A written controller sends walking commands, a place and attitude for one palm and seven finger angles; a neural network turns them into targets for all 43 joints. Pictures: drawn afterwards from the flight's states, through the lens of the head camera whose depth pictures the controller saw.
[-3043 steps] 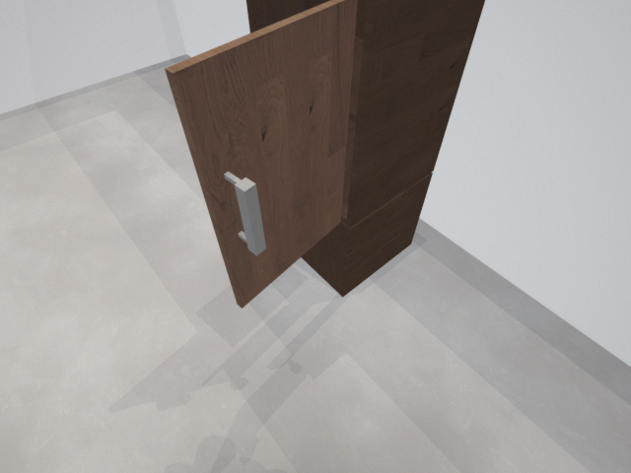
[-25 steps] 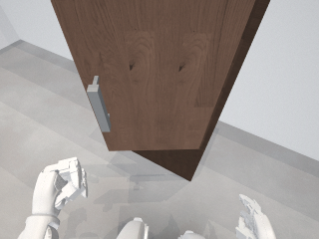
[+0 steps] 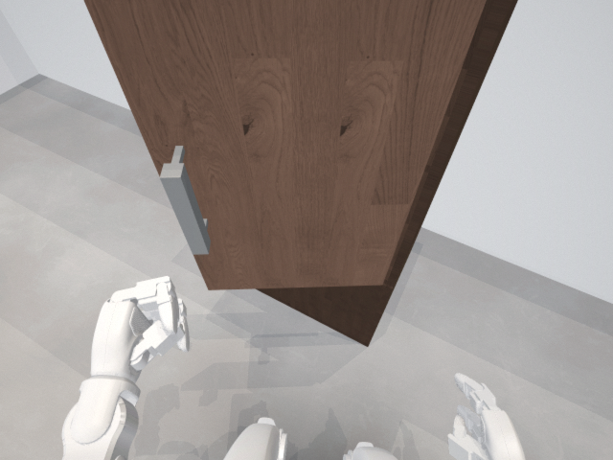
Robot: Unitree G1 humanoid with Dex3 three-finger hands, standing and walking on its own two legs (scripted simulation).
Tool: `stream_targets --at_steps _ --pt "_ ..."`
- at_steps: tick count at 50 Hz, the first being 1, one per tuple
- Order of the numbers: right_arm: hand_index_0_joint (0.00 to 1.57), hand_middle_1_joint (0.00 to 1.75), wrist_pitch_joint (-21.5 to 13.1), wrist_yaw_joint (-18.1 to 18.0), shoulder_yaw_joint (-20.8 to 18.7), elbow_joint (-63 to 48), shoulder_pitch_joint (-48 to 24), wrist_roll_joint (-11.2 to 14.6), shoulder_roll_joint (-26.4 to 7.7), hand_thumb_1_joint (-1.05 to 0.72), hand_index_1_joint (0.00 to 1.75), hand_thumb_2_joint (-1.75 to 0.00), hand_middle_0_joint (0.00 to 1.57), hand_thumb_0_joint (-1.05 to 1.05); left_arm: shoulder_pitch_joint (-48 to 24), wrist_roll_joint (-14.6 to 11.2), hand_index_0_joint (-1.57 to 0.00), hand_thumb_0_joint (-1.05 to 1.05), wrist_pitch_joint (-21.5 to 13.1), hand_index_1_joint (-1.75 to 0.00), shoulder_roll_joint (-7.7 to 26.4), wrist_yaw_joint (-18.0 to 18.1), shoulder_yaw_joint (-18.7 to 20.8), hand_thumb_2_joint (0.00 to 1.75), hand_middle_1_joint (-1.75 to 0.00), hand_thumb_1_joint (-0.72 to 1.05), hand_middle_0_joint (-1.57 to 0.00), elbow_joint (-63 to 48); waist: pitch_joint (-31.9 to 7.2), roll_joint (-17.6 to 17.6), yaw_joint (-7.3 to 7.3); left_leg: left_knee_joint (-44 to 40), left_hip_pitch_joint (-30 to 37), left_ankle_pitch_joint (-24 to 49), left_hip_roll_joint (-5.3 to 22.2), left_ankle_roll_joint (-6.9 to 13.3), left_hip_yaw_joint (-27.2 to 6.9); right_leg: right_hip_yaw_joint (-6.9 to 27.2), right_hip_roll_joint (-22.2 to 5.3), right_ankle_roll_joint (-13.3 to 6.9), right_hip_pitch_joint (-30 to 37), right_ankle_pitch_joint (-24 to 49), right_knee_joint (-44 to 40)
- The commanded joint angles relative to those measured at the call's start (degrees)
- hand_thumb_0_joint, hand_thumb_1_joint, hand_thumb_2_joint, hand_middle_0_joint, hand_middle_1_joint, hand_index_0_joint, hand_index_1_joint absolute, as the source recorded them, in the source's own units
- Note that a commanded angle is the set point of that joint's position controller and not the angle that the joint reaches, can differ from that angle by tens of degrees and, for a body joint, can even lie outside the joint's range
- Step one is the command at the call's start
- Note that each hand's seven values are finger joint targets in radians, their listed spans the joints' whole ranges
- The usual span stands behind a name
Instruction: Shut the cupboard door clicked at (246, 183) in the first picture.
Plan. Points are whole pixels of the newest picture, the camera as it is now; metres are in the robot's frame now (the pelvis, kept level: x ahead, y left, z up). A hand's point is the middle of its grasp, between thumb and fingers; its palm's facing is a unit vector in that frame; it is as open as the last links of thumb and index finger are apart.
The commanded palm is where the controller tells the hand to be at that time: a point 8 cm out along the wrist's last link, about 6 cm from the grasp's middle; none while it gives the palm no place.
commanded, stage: bring the fist close to the handle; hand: left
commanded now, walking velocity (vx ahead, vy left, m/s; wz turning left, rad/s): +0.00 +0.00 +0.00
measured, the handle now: (191, 203) +0.44 +0.21 +0.06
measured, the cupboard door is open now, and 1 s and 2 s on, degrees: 31 31 22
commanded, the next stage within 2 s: push the door shut along its arc in 1.10 s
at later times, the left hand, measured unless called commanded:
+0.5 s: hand (211, 280) +0.32 +0.15 +0.06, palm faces +0.07 -1.00 -0.01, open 3.1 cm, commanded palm +0.30 +0.20 +0.06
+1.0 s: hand (221, 264) +0.35 +0.14 +0.06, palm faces +0.09 -1.00 -0.02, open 3.1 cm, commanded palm +0.32 +0.19 +0.06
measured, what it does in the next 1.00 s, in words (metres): stands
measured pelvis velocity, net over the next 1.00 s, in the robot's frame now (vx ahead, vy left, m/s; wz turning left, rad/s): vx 0.00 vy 0.00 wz -0.02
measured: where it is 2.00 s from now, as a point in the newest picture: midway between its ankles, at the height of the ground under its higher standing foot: outside the picture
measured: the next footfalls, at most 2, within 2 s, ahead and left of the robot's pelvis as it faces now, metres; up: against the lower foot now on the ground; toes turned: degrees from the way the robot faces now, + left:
none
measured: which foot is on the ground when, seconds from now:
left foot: down 0.00-1.00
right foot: down 0.00-1.00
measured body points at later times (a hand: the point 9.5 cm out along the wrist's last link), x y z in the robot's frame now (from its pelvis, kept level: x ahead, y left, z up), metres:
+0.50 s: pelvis +0.00 +0.00 +0.01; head +0.06 +0.01 +0.45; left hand +0.31 +0.20 +0.06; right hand +0.16 -0.23 -0.09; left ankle +0.04 +0.10 -0.65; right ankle -0.01 -0.09 -0.65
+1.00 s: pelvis +0.00 +0.00 +0.01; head +0.06 +0.00 +0.46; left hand +0.33 +0.19 +0.06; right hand +0.13 -0.25 -0.10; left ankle +0.04 +0.10 -0.65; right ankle -0.01 -0.09 -0.65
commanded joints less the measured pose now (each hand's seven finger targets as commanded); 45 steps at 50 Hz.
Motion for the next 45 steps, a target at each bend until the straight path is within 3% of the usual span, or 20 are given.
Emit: stream_targets --at_steps 1,5,7,8,13,15,17,19,22,24,27,29,32,35,37,39,42,45 --pt "0.20 0.30 -2.31 0.03 -3.06 -9.01 -2.09 -0.11 -7.10 -0.90 0.30 -0.90 0.20 0.00 -4.74 -0.10 -1.30 0.00 -3.66 -1.50 4.53 1.57 1.88 0.90 -1.50 0.90 -1.30 -11.95 -12.78 -0.46 -0.42 -10.30 13.84 13.13 0.77 0.59 -1.33 2.73 -1.76 1.40 6.32 17.81 -11.44" --pt "0.20 0.30 -1.82 0.32 -3.00 -8.16 -2.35 -0.37 -7.21 -0.90 0.30 -0.90 0.20 0.00 -10.12 1.41 -1.30 0.00 -4.03 -1.50 3.97 3.32 0.77 0.90 -1.50 0.90 -1.30 -9.24 -10.52 -0.94 -1.49 -10.26 12.82 10.89 0.84 0.56 -1.50 2.68 -1.84 1.38 4.18 15.17 -11.69" --pt "0.20 0.30 -1.45 0.21 -3.14 -7.75 -2.31 -0.52 -7.51 -0.90 0.30 -0.90 0.20 0.00 -12.71 1.94 -1.30 0.00 -4.53 -1.50 5.45 4.11 2.19 0.90 -1.50 0.90 -1.30 -7.43 -10.14 -1.65 -1.43 -10.21 12.17 9.62 0.91 0.65 -1.50 3.04 -1.75 1.29 3.60 13.26 -12.08" --pt "0.20 0.30 -1.48 0.29 -3.11 -7.70 -2.65 -0.59 -7.27 -0.90 0.30 -0.90 0.20 0.00 -14.95 2.24 -1.30 0.00 -4.93 -1.50 3.95 4.23 0.69 0.90 -1.50 0.90 -1.30 -7.69 -11.26 -1.13 -1.65 -10.16 12.93 10.04 0.84 0.67 -1.35 2.98 -1.96 1.30 3.78 13.78 -11.74" --pt "0.20 0.30 -1.14 0.44 -3.27 -6.95 -2.43 -0.65 -7.35 -0.90 0.30 -0.90 0.20 0.00 -19.11 2.96 -1.30 0.00 -5.50 -1.50 3.64 5.51 0.09 0.90 -1.50 0.90 -1.30 -6.04 -14.95 0.34 -1.32 -10.63 15.56 11.41 0.92 0.45 -1.43 2.69 -1.82 1.09 4.52 15.00 -11.40" --pt "0.20 0.30 -0.81 0.61 -3.15 -6.57 -2.18 -0.62 -7.37 -0.90 0.30 -0.90 0.20 0.00 -20.80 3.17 -1.30 0.00 -5.12 -1.50 2.75 5.82 -0.91 0.90 -1.50 0.90 -1.30 -4.02 -13.77 -0.08 -1.87 -10.90 15.70 11.49 0.99 0.43 -1.44 2.43 -1.79 1.13 4.12 15.36 -11.76" --pt "0.20 0.30 -0.38 0.58 -3.33 -5.87 -1.69 -0.66 -7.70 -0.90 0.30 -0.90 0.20 0.00 -22.46 3.39 -1.30 0.00 -4.75 -1.50 4.42 6.31 1.04 0.90 -1.50 0.90 -1.30 -1.31 -13.69 -1.42 -1.80 -10.75 15.04 11.47 1.03 0.50 -1.45 2.76 -1.66 1.18 4.42 15.49 -12.02" --pt "0.20 0.30 0.00 0.80 -3.17 -6.21 -2.13 -0.62 -7.33 -0.90 0.30 -0.90 0.20 0.00 -24.05 3.67 -1.30 0.00 -4.58 -1.50 2.23 6.57 -1.02 0.90 -1.50 0.90 -1.30 -0.74 -13.99 -0.35 -1.77 -11.19 15.67 11.77 0.92 0.40 -1.08 2.65 -1.89 1.21 4.79 16.07 -12.02" --pt "0.20 0.30 0.46 0.86 -3.27 -5.63 -1.25 -0.71 -7.75 -0.90 0.30 -0.90 0.20 0.00 -27.05 3.92 -1.30 0.00 -4.49 -1.50 3.44 7.30 0.25 0.90 -1.50 0.90 -1.30 1.72 -13.80 -1.44 -2.01 -11.26 15.73 11.98 1.04 0.42 -1.31 2.60 -1.73 1.19 4.87 16.38 -12.26" --pt "0.20 0.30 0.70 1.08 -3.27 -5.32 -1.44 -0.70 -7.45 -0.90 0.30 -0.90 0.20 0.00 -29.04 4.16 -1.30 0.00 -4.86 -1.50 2.34 7.65 -0.59 0.90 -1.50 0.90 -1.30 3.03 -14.09 -0.62 -2.10 -11.17 16.37 12.29 1.04 0.30 -1.04 2.62 -1.88 1.22 4.46 16.86 -12.26" --pt "0.20 0.30 1.10 1.00 -3.38 -4.53 -0.76 -0.95 -7.84 -0.90 0.30 -0.90 0.20 0.00 -32.37 4.32 -1.30 0.00 -5.61 -1.50 4.30 8.13 1.34 0.90 -1.50 0.90 -1.30 5.36 -14.78 -2.23 -2.47 -10.56 15.33 12.63 0.98 0.49 -0.92 3.20 -1.88 1.35 5.20 17.76 -12.22" --pt "0.20 0.30 1.39 1.23 -3.47 -4.45 -0.90 -0.98 -7.52 -0.90 0.30 -0.90 0.20 0.00 -32.57 4.26 -1.30 0.00 -6.14 -1.50 3.03 7.96 0.77 0.90 -1.50 0.90 -1.30 6.69 -15.94 -1.32 -2.12 -10.51 16.12 14.06 0.94 0.37 -0.50 3.23 -1.96 1.37 5.66 19.69 -11.89" --pt "0.20 0.30 1.87 1.30 -3.73 -4.01 -0.22 -0.97 -7.84 -0.90 0.30 -0.90 0.20 0.00 -34.02 4.18 -1.30 0.00 -6.46 -1.50 4.37 7.84 2.17 0.90 -1.50 0.90 -1.30 8.28 -17.27 -1.79 -2.01 -10.18 16.00 15.37 0.94 0.44 -0.34 3.54 -1.93 1.43 6.74 21.51 -11.70" --pt "0.20 0.30 2.09 1.57 -3.90 -3.45 0.06 -0.87 -7.66 -0.90 0.30 -0.90 0.20 0.00 -37.46 4.40 -1.30 0.00 -6.94 -1.50 2.24 7.64 -0.16 0.90 -1.50 0.90 -1.30 8.73 -17.19 -0.42 -2.76 -10.40 17.74 16.12 1.16 0.22 -0.39 3.18 -1.98 1.40 5.50 22.15 -11.74" --pt "0.20 0.30 2.32 1.64 -4.06 -3.82 0.41 -0.85 -8.05 -0.90 0.30 -0.90 0.20 0.00 -34.06 4.26 -1.30 0.00 -6.89 -1.50 3.59 7.87 1.49 0.90 -1.50 0.90 -1.30 9.72 -17.74 -1.57 -1.86 -10.69 17.71 16.65 1.13 0.31 -0.45 3.24 -1.71 1.32 6.51 22.48 -11.99" --pt "0.20 0.30 2.61 1.86 -3.90 -3.83 0.22 -0.78 -7.61 -0.90 0.30 -0.90 0.20 0.00 -34.75 4.25 -1.30 0.00 -6.78 -1.50 1.34 7.78 -0.56 0.90 -1.50 0.90 -1.30 10.23 -16.32 -1.56 -2.31 -11.05 17.27 16.17 1.02 0.35 -0.20 3.18 -1.96 1.48 6.47 22.58 -12.28" --pt "0.20 0.30 3.03 1.77 -4.12 -4.01 0.36 -0.89 -7.97 -0.90 0.30 -0.90 0.20 0.00 -33.48 4.23 -1.30 0.00 -7.13 -1.50 4.27 8.31 2.63 0.90 -1.50 0.90 -1.30 10.61 -16.28 -3.02 -1.65 -11.08 15.93 15.39 0.86 0.56 0.09 3.72 -1.97 1.59 7.67 22.18 -12.68" --pt "0.20 0.30 3.24 1.87 -4.01 -3.86 -0.08 -0.90 -7.54 -0.90 0.30 -0.90 0.20 0.00 -35.45 4.67 -1.30 0.00 -8.18 -1.50 3.36 8.38 1.46 0.90 -1.50 0.90 -1.30 9.79 -15.98 -2.24 -2.03 -11.19 16.11 15.05 0.89 0.45 0.26 3.83 -2.18 1.59 7.34 22.05 -12.52"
